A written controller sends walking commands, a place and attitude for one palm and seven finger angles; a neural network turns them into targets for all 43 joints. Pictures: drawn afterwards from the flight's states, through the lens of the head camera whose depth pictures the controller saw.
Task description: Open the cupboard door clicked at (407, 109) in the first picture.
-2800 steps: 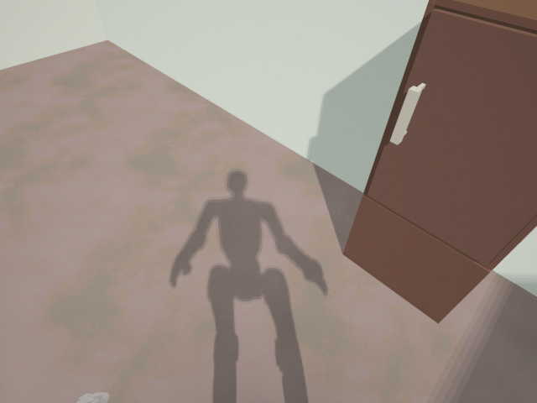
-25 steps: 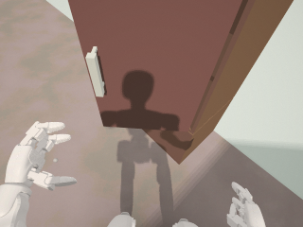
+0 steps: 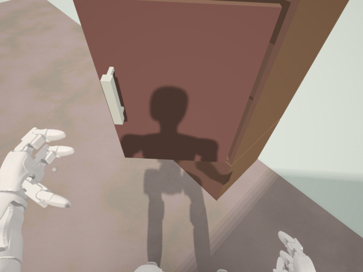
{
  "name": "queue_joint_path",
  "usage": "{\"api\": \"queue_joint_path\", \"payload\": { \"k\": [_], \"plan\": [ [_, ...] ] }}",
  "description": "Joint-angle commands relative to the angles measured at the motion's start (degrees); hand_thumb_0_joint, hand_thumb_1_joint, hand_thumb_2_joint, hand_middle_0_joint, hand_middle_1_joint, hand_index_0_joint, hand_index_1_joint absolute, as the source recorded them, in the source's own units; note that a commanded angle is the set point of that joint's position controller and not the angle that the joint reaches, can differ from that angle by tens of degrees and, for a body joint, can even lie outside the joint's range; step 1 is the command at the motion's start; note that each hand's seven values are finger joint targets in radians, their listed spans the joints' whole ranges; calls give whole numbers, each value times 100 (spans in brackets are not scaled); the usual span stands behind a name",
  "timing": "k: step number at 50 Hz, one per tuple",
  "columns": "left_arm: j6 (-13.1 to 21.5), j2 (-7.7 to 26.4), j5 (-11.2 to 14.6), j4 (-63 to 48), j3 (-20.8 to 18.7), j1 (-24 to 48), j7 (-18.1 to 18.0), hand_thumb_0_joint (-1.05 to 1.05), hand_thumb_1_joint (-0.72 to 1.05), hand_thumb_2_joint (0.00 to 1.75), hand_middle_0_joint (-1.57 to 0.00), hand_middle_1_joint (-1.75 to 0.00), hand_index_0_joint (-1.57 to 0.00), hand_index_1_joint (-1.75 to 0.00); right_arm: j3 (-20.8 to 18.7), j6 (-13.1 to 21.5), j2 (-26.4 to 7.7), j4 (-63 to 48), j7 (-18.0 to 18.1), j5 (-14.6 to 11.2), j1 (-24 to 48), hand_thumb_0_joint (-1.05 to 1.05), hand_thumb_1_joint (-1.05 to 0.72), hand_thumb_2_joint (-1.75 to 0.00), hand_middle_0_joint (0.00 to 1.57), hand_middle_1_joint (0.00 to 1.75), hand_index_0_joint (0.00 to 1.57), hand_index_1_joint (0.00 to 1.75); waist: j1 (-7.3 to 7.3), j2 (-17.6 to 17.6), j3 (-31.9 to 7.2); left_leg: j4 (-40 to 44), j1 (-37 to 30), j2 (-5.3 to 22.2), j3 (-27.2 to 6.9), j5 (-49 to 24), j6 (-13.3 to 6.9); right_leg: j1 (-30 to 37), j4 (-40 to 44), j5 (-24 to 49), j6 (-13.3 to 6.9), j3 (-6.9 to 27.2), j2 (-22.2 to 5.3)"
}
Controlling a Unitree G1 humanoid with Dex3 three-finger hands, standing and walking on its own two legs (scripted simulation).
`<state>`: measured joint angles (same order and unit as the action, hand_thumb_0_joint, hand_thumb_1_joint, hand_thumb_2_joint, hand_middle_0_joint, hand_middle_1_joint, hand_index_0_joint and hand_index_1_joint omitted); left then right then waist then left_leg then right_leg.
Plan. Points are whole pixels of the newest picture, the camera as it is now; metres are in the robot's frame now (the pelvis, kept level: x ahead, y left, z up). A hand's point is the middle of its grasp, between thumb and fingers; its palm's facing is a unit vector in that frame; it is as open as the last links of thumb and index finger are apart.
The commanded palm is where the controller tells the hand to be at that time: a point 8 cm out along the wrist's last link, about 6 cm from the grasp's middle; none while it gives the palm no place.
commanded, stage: raise the hand with hooked fingers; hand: left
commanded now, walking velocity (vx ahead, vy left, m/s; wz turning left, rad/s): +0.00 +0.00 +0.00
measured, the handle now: (115, 96) +0.53 +0.22 +0.06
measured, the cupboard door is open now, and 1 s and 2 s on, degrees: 44 44 44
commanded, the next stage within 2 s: move the hooked fingers beside the handle in 0.44 s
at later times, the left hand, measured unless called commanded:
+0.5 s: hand (66, 167) +0.30 +0.26 +0.07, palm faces +0.05 -1.00 -0.01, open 14.0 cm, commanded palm +0.27 +0.31 +0.08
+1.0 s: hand (70, 148) +0.35 +0.27 +0.07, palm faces +0.04 -1.00 +0.01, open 14.0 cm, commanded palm +0.32 +0.32 +0.07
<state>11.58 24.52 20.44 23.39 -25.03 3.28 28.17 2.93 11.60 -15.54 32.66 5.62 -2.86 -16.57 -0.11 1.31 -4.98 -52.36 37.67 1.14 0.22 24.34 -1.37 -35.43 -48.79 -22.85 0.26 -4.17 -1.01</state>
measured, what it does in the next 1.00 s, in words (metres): stands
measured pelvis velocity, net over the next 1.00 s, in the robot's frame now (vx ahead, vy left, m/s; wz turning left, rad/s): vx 0.00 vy -0.01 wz -0.01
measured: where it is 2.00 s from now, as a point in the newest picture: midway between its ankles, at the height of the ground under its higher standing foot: outside the picture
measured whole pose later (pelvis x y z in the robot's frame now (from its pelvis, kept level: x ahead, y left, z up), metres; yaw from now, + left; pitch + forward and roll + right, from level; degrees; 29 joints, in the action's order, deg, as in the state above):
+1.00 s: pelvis +0.00 -0.01 +0.00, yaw -1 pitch +12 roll -2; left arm 15.6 26.8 17.9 38.8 -27.3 16.3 29.4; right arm 2.4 8.5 -16.0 33.6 5.5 -2.5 -17.3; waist -1.8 0.4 -4.8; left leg -52.1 39.7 1.8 0.7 24.0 -0.6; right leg -38.3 -49.5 -22.8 -0.5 -3.6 -0.3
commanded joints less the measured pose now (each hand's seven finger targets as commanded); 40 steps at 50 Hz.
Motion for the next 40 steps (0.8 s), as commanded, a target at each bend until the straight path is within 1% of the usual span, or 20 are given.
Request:
{"api": "queue_joint_path", "payload": {
  "k": [1, 5, 7, 8, 12, 15, 19, 20, 22, 23, 24, 26, 27, 31, 33, 34, 37, 38, 39, 40],
  "plan": [
    [371, 1271, 208, -989, -456, 828, 120, 0, -50, 30, -30, -120, -30, -120, -421, 297, -887, -846, 46, 10, 146, 0, -90, -90, 20, 30, 20, 30, 56, 79, -1309, 916, -857, -101, -202, -1381, 52, 670, 655, 1074, -187, 90, 235],
    [639, 1438, 226, -1282, -624, 1002, -26, 0, -50, 30, -30, -120, -30, -120, -450, 293, -872, -844, 13, 47, 135, 0, -90, -90, 20, 30, 20, 30, 86, 289, -1386, 878, -908, -119, -164, -1500, 54, 714, 602, 1179, -195, 134, 239],
    [714, 1450, 147, -1327, -645, 1006, -103, 0, -50, 30, -30, -120, -30, -120, -448, 269, -837, -830, -7, 50, 102, 0, -90, -90, 20, 30, 20, 30, 72, 533, -1487, 905, -1029, -117, -144, -1600, 64, 700, 577, 1259, -186, 129, 229],
    [735, 1413, 157, -1289, -651, 959, -126, 0, -50, 30, -30, -120, -30, -120, -454, 265, -832, -821, -7, 57, 95, 0, -90, -90, 20, 30, 20, 30, 71, 413, -1451, 905, -1018, -108, -151, -1605, 65, 688, 575, 1271, -176, 119, 229],
    [747, 1400, 106, -1331, -591, 934, -129, 0, -50, 30, -30, -120, -30, -120, -462, 238, -822, -792, 4, 37, 76, 0, -90, -90, 20, 30, 20, 30, 40, 588, -1503, 897, -1085, -100, -105, -1714, 53, 750, 592, 1435, -165, 157, 217],
    [684, 1349, 140, -1180, -534, 929, -90, 0, -50, 30, -30, -120, -30, -120, -457, 222, -849, -789, 21, 30, 77, 0, -90, -90, 20, 30, 20, 30, 9, 252, -1359, 901, -937, -94, -124, -1603, 32, 780, 638, 1391, -159, 156, 229],
    [593, 1234, 173, -1013, -470, 962, -16, 0, -50, 30, -30, -120, -30, -120, -449, 202, -837, -786, 43, 2, 117, 0, -90, -90, 20, 30, 20, 30, -22, 250, -1270, 899, -875, -118, -89, -1470, 29, 738, 700, 1356, -131, 189, 195],
    [614, 1279, 207, -1066, -495, 1055, -9, 0, -50, 30, -30, -120, -30, -120, -449, 202, -846, -787, 44, 23, 114, 0, -90, -90, 20, 30, 20, 30, -21, 142, -1283, 869, -865, -113, -94, -1502, 14, 785, 699, 1399, -138, 203, 203],
    [611, 1299, 173, -965, -513, 1020, 11, 0, -50, 30, -30, -120, -30, -120, -444, 186, -840, -791, 42, 18, 120, 0, -90, -90, 20, 30, 20, 30, 2, 185, -1355, 869, -833, -127, -75, -1478, 21, 828, 694, 1397, -126, 234, 186],
    [630, 1264, 184, -976, -495, 1033, 5, 0, -50, 30, -30, -120, -30, -120, -451, 186, -834, -793, 40, 13, 121, 0, -90, -90, 20, 30, 20, 30, -23, 51, -1337, 854, -808, -126, -70, -1420, 9, 801, 718, 1341, -108, 245, 185],
    [669, 1256, 159, -1060, -464, 1055, 2, 0, -50, 30, -30, -120, -30, -120, -452, 197, -825, -793, 37, 10, 142, 0, -90, -90, 20, 30, 20, 30, 0, 280, -1369, 865, -869, -126, -74, -1464, 19, 795, 696, 1370, -125, 243, 177],
    [726, 1361, 162, -1140, -542, 1094, -14, 0, -50, 30, -30, -120, -30, -120, -446, 190, -821, -791, 27, 28, 132, 0, -90, -90, 20, 30, 20, 30, 18, 225, -1501, 838, -907, -122, -76, -1578, 12, 888, 654, 1493, -130, 253, 188],
    [747, 1370, 142, -1154, -547, 1078, -28, 0, -50, 30, -30, -120, -30, -120, -446, 186, -813, -795, 24, 26, 144, 0, -90, -90, 20, 30, 20, 30, 18, 351, -1495, 845, -936, -123, -66, -1581, 18, 869, 654, 1496, -133, 254, 182],
    [759, 1593, 103, -768, -711, 1516, -46, 0, -50, 30, -30, -120, -30, -120, -429, 132, -842, -678, 60, 40, 100, 0, -90, -90, 20, 30, 20, 30, -74, 148, -1312, 797, -739, -108, -68, -1391, 15, 753, 666, 1328, -114, 294, 187],
    [767, 1474, 82, -650, -554, 1822, -14, 0, -50, 30, -30, -120, -30, -120, -428, 123, -835, -655, 83, 20, 106, 0, -90, -90, 20, 30, 20, 30, -131, 199, -1256, 811, -720, -114, -66, -1260, 15, 670, 692, 1197, -105, 307, 168],
    [772, 1475, 82, -574, -540, 1865, 15, 0, -50, 30, -30, -120, -30, -120, -423, 128, -836, -657, 83, 21, 114, 0, -90, -90, 20, 30, 20, 30, -95, 345, -1298, 833, -746, -121, -83, -1233, 27, 671, 685, 1142, -124, 303, 159],
    [763, 1520, 33, -480, -436, 2166, 98, 0, -50, 30, -30, -120, -30, -120, -420, 108, -850, -629, 96, 24, 62, 0, -90, -90, 20, 30, 20, 30, -134, 460, -1489, 795, -848, -116, -75, -1351, 12, 694, 661, 1275, -140, 322, 157],
    [762, 1670, 5, -338, -559, 2172, 98, 0, -50, 30, -30, -120, -30, -120, -433, 93, -868, -598, 100, 25, 21, 0, -90, -90, 20, 30, 20, 30, -117, 353, -1489, 794, -813, -103, -96, -1350, 15, 688, 658, 1258, -141, 312, 166],
    [745, 1600, -2, -204, -487, 2203, 121, 0, -50, 30, -30, -120, -30, -120, -424, 81, -870, -601, 96, 22, 22, 0, -90, -90, 20, 30, 20, 30, -142, 282, -1443, 789, -737, -110, -85, -1304, 11, 675, 659, 1226, -129, 316, 160],
    [764, 1711, 18, -159, -563, 2278, 132, 0, -50, 30, -30, -120, -30, -120, -436, 64, -894, -583, 100, 27, -23, 0, -90, -90, 20, 30, 20, 30, -130, 196, -1478, 765, -723, -89, -109, -1362, 6, 721, 642, 1282, -148, 320, 172]
  ]
}}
